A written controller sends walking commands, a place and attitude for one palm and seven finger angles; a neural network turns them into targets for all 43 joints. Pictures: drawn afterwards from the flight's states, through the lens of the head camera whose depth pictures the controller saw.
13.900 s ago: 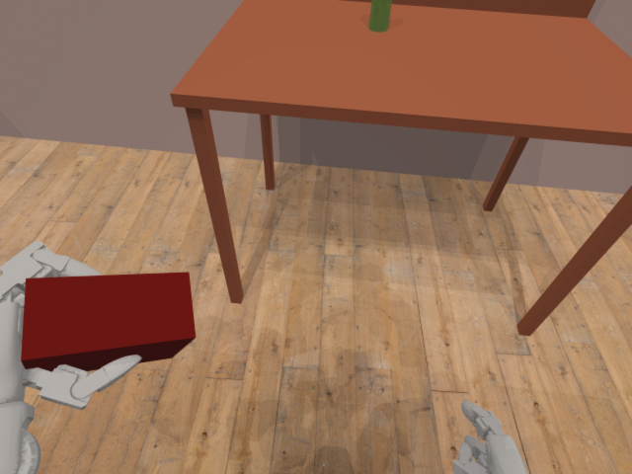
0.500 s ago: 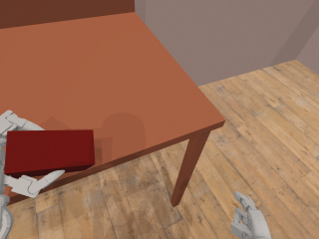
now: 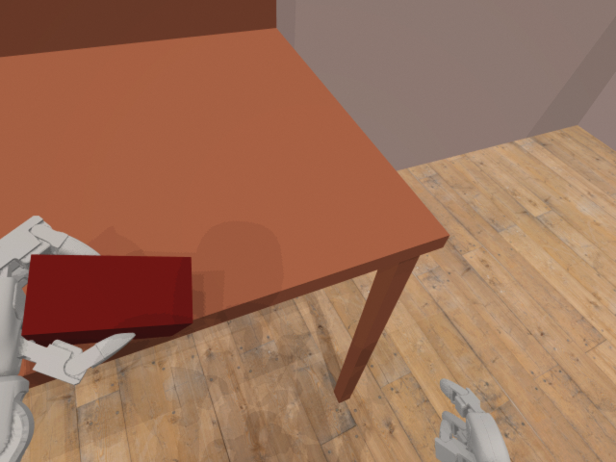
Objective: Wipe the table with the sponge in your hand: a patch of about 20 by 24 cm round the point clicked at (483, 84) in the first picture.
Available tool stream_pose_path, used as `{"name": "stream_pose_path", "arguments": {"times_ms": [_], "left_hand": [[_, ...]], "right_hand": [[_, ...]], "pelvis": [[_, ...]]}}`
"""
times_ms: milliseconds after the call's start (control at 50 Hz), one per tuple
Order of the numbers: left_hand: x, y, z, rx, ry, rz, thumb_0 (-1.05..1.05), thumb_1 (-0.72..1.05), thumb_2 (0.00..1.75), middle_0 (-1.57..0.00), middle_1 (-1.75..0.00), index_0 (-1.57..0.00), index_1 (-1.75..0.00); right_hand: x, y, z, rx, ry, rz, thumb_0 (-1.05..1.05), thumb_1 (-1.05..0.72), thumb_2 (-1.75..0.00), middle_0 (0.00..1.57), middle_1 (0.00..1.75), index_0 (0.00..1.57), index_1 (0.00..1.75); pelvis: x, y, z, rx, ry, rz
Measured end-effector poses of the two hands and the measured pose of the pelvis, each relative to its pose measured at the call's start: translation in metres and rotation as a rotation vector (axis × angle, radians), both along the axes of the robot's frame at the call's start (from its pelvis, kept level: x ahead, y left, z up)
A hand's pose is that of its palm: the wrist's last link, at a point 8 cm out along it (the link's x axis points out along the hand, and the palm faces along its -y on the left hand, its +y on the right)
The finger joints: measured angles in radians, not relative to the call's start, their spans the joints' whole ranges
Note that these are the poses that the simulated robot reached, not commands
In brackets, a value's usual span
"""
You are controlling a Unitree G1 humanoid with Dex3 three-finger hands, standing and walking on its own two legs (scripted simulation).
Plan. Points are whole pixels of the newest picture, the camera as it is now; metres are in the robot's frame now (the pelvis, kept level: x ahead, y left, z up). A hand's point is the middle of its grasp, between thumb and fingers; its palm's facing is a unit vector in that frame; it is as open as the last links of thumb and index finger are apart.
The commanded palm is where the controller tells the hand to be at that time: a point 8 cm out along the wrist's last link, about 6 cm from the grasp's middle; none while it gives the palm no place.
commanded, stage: come to a stop and stand still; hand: left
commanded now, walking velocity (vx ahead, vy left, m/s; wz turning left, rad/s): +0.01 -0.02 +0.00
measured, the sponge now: (137, 301) +0.24 +0.20 +0.13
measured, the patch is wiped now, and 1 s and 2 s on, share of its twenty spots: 0.00 0.00 0.00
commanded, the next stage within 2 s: look again from close up in 0.90 s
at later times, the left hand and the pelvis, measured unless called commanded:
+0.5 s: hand (78, 311) +0.21 +0.24 +0.15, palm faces +0.39 -0.85 -0.35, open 10.2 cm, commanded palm +0.16 +0.27 +0.17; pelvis +0.00 -0.01 +0.00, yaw +1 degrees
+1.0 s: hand (84, 300) +0.22 +0.24 +0.16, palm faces +0.39 -0.86 -0.34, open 10.2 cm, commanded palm +0.16 +0.27 +0.17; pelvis +0.00 -0.01 +0.00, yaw +1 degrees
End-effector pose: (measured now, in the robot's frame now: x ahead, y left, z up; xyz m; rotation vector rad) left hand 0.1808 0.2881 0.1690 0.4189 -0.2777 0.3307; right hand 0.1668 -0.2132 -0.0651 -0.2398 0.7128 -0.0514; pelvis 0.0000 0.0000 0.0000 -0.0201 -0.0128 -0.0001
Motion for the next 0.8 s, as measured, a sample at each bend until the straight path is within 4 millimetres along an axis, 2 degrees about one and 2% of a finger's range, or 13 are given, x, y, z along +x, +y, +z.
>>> {"name": "stream_pose_path", "arguments": {"times_ms": [120, 180, 220, 260, 340, 400, 480, 580, 700, 800], "left_hand": [[-0.001, 0.001, -0.001, 0.001, 0.008, 0.011, -0.01, -0.51, 1.02, -0.72, -1.34, -0.74, -1.34], [0.01, 0.013, 0.028, 0.163, -0.113, -0.009, -0.01, -0.52, 1.02, -0.72, -1.33, -0.74, -1.34], [0.015, 0.024, 0.035, 0.157, -0.158, 0.028, -0.01, -0.52, 1.02, -0.72, -1.33, -0.74, -1.34], [0.015, 0.023, 0.029, 0.12, -0.136, 0.046, -0.01, -0.52, 1.02, -0.72, -1.33, -0.74, -1.34], [0.006, -0.003, 0.003, 0.043, -0.02, -0.004, -0.01, -0.52, 1.02, -0.72, -1.33, -0.74, -1.34], [-0.004, -0.014, -0.002, 0.014, -0.01, -0.018, -0.01, -0.52, 1.02, -0.72, -1.33, -0.74, -1.34], [-0.01, -0.009, -0.003, 0.025, -0.027, 0.005, -0.01, -0.52, 1.02, -0.72, -1.33, -0.74, -1.34], [-0.008, -0.002, -0.002, -0.002, -0.063, 0.052, -0.01, -0.52, 1.02, -0.72, -1.33, -0.74, -1.34], [-0.001, -0.009, -0.005, -0.029, -0.058, 0.037, -0.01, -0.52, 1.02, -0.72, -1.33, -0.74, -1.34], [0.002, -0.012, -0.004, -0.012, -0.043, 0.011, -0.01, -0.52, 1.02, -0.72, -1.33, -0.74, -1.34]], "right_hand": [[-0.005, -0.005, -0.004, -0.003, 0.019, -0.014, 0.01, -0.9, -0.9, 0.2, 0.3, 0.21, 0.3], [-0.008, -0.004, -0.007, -0.027, 0.034, 0.049, 0.01, -0.9, -0.9, 0.2, 0.3, 0.2, 0.3], [-0.01, -0.004, -0.007, -0.006, 0.028, 0.044, 0.01, -0.9, -0.9, 0.2, 0.3, 0.21, 0.3], [-0.01, -0.006, -0.007, 0.021, -0.003, 0.02, 0.01, -0.9, -0.9, 0.2, 0.3, 0.21, 0.3], [-0.013, -0.012, -0.009, 0.049, -0.035, -0.025, 0.01, -0.9, -0.9, 0.2, 0.3, 0.21, 0.3], [-0.014, -0.015, -0.011, 0.033, -0.017, -0.034, 0.01, -0.9, -0.9, 0.2, 0.3, 0.21, 0.3], [-0.01, -0.018, -0.009, -0.003, 0.005, -0.017, 0.01, -0.9, -0.9, 0.2, 0.3, 0.21, 0.3], [0.004, -0.019, -0.001, -0.023, -0.031, 0.012, 0.02, -0.9, -0.9, 0.2, 0.3, 0.21, 0.3], [0.019, -0.016, 0.01, -0.021, -0.085, 0.026, 0.01, -0.9, -0.9, 0.2, 0.3, 0.21, 0.3], [0.022, -0.012, 0.012, -0.017, -0.089, 0.025, 0.01, -0.9, -0.9, 0.2, 0.3, 0.21, 0.3]], "pelvis": [[0.0, 0.0, 0.0, 0.001, 0.001, 0.001], [-0.006, -0.007, -0.002, 0.001, 0.007, 0.024], [-0.009, -0.009, -0.003, 0.003, 0.007, 0.011], [-0.008, -0.007, -0.003, 0.004, 0.008, -0.001], [-0.004, -0.003, -0.005, 0.007, 0.005, -0.011], [-0.001, -0.005, -0.005, 0.006, 0.001, -0.001], [0.002, -0.011, -0.005, 0.005, -0.007, 0.014], [0.002, -0.013, -0.004, 0.0, -0.016, 0.017], [0.002, -0.013, -0.003, -0.001, -0.018, 0.011], [0.002, -0.012, -0.002, -0.002, -0.016, 0.01]]}}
